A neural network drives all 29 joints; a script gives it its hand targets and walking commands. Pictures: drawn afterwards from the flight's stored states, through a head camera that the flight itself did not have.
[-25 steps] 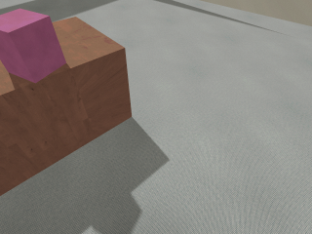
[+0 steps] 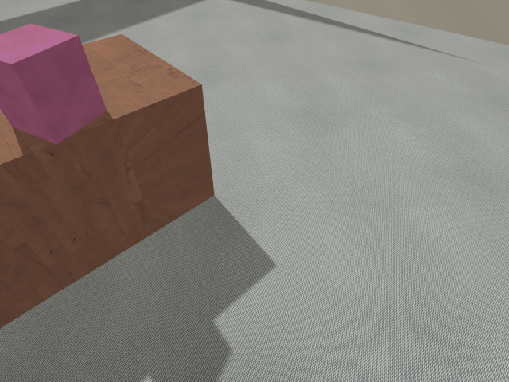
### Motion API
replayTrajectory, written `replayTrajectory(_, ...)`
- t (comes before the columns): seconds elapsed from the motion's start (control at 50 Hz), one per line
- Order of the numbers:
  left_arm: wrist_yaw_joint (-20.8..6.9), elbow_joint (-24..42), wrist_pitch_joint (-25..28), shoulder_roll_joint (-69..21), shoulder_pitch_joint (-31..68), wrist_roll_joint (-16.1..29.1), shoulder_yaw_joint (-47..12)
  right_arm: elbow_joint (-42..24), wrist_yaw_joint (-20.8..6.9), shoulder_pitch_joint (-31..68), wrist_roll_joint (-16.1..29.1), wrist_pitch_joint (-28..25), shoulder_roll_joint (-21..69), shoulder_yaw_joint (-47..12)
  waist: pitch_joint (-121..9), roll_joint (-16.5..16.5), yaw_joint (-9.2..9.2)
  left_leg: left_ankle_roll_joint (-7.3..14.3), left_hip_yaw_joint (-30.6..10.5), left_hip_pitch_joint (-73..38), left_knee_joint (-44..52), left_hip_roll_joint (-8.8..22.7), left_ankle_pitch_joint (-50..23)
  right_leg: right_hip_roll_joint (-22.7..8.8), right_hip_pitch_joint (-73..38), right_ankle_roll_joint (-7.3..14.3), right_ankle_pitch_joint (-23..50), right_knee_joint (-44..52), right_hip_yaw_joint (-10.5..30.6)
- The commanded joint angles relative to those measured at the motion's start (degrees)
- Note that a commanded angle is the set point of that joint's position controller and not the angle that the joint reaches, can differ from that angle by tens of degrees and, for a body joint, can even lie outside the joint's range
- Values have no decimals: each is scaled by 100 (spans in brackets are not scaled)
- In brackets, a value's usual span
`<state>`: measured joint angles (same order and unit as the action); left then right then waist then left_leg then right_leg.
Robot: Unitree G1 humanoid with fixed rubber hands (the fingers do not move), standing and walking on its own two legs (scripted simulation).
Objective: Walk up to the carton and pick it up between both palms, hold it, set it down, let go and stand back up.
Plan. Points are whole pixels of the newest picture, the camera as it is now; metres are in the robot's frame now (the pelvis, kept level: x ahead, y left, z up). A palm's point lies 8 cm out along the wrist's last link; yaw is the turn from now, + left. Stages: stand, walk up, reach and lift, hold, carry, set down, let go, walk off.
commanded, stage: stand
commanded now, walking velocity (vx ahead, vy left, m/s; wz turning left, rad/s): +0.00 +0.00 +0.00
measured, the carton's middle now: (43, 83) +0.92 +0.69 +0.00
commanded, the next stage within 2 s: walk up in 0.56 s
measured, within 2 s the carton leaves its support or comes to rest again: neither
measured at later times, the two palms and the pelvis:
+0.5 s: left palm out of the picture -0.02 +0.20 -0.15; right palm out of the picture -0.03 -0.20 -0.15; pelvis +0.00 +0.00 +0.00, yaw +0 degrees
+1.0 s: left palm out of the picture -0.01 +0.34 -0.12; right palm out of the picture +0.08 -0.25 -0.10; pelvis +0.00 +0.04 +0.00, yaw +9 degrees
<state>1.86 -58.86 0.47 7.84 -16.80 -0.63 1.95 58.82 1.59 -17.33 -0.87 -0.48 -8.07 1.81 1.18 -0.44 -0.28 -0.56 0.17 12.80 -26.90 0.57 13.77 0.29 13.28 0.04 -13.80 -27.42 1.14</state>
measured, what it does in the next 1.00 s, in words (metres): lifts its left foot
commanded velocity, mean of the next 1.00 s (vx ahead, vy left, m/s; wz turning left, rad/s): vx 0.00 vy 0.00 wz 0.00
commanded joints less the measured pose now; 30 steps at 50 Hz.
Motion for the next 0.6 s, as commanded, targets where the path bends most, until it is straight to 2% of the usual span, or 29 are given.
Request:
replayTrajectory(0.0,51,-28,51,499,-352,-25,121,5,68,-295,3,-50,-198,-36,340,25,-27,244,-331,63,434,331,-755,-429,-36,247,778,455,440)
replayTrajectory(0.02,37,-58,73,384,-332,-19,87,56,83,-364,8,-37,-217,-37,259,85,-47,239,-344,-24,457,360,-758,-448,31,277,684,551,442)
replayTrajectory(0.04,49,-68,51,401,-240,-57,61,109,89,-477,23,-48,-370,27,328,50,72,226,-335,-103,479,366,-737,-452,109,284,570,589,476)
replayTrajectory(0.06,26,-100,43,392,-281,-6,49,179,69,-515,11,-59,-481,22,362,-45,-25,237,-401,67,499,383,-655,-411,-53,262,590,565,376)
replayTrajectory(0.08,26,-158,59,308,-339,-24,15,189,57,-508,62,-53,-498,53,236,150,47,249,-402,-47,490,334,-522,-382,-66,291,520,542,416)
replayTrajectory(0.1,18,-163,72,325,-245,-39,15,214,64,-550,0,-60,-524,68,327,-59,35,232,-412,19,539,348,-515,-371,-75,262,468,504,340)
replayTrajectory(0.12,46,-243,61,429,-338,-9,37,189,71,-433,-21,-57,-410,45,273,-109,5,257,-409,-143,520,372,-494,-351,82,226,429,570,356)
replayTrajectory(0.14,62,-268,48,522,-353,-15,81,180,54,-302,1,-46,-295,-17,292,157,-59,223,-383,-61,524,367,-459,-410,56,259,284,647,453)
replayTrajectory(0.16,74,-247,29,545,-231,-34,88,278,64,-510,6,-27,-236,-50,466,8,17,227,-310,27,530,318,-431,-420,24,251,322,675,454)
replayTrajectory(0.2,65,-283,23,405,-289,2,64,331,80,-507,10,-14,-206,-45,392,229,28,226,-336,-24,541,311,-508,-442,-46,264,302,682,483)
replayTrajectory(0.22,61,-356,29,346,-312,-16,20,383,96,-523,9,2,-291,-13,380,-54,5,213,-338,-107,569,344,-560,-397,-30,229,436,646,390)
replayTrajectory(0.24,71,-403,16,332,-384,25,44,361,76,-428,-12,-15,-170,-56,187,85,-49,229,-390,-85,534,365,-463,-383,-195,215,428,617,364)
replayTrajectory(0.26,73,-399,22,181,-300,6,-28,358,60,-402,20,-23,-161,-48,300,-47,-3,189,-369,-64,532,320,-519,-441,-73,258,349,631,425)
replayTrajectory(0.28,64,-416,17,344,-277,-12,26,390,67,-464,35,-58,-194,-43,347,-121,30,191,-401,-193,540,372,-519,-378,-3,213,338,711,365)
replayTrajectory(0.3,77,-401,19,301,-226,-34,5,468,63,-472,16,-32,-370,10,291,-26,56,180,-383,-107,528,346,-461,-366,-112,206,444,718,360)
replayTrajectory(0.32,49,-405,33,331,-322,11,-10,476,89,-485,-1,-36,-334,-26,131,152,-14,196,-316,-143,527,353,-554,-436,-204,254,395,681,424)
replayTrajectory(0.34,83,-434,58,228,-242,2,-6,486,70,-552,28,-34,-194,-37,247,-86,55,187,-365,-217,531,338,-657,-426,-45,225,472,637,393)
replayTrajectory(0.36,57,-439,64,221,-309,30,-17,577,78,-570,-4,-8,-154,-65,306,156,18,169,-360,-196,521,379,-608,-375,-36,193,521,625,349)
replayTrajectory(0.38,82,-484,33,335,-341,18,23,537,81,-492,-57,1,-199,-62,372,178,6,211,-374,-98,592,364,-455,-391,-59,199,507,665,379)
replayTrajectory(0.42,93,-556,11,313,-321,-15,-25,597,86,-651,11,5,-112,-71,451,-106,80,154,-314,-134,525,328,-481,-356,42,172,265,728,362)
replayTrajectory(0.44,100,-525,22,189,-299,9,-46,608,91,-630,20,29,-130,-80,558,-146,51,155,-398,-70,554,350,-427,-401,143,193,194,765,393)
replayTrajectory(0.48,60,-558,8,277,-343,-14,-27,581,108,-411,-3,38,-162,-81,528,-16,-12,157,-289,-10,535,289,-250,-394,80,180,-16,778,440)
replayTrajectory(0.5,79,-536,9,310,-296,11,-22,532,75,-476,4,26,-171,-73,638,-98,41,146,-358,40,608,299,-320,-375,137,167,56,778,398)
replayTrajectory(0.52,75,-518,-7,403,-359,-18,12,610,107,-460,-8,-5,-328,-48,501,209,-45,171,-347,-17,593,363,-111,-418,73,220,25,876,494)
replayTrajectory(0.54,53,-567,-17,420,-368,2,1,572,117,-598,31,0,-339,-40,547,19,46,157,-397,63,609,325,-144,-367,31,181,2,779,372)
replayTrajectory(0.56,64,-521,-8,336,-287,-15,-20,635,107,-614,1,19,-225,-72,600,125,34,160,-340,92,591,273,-84,-380,105,220,-36,809,477)
replayTrajectory(0.58,74,-568,-16,386,-380,-26,5,606,107,-582,-15,26,-162,-96,550,69,37,186,-389,86,672,313,-3,-370,83,172,-48,764,419)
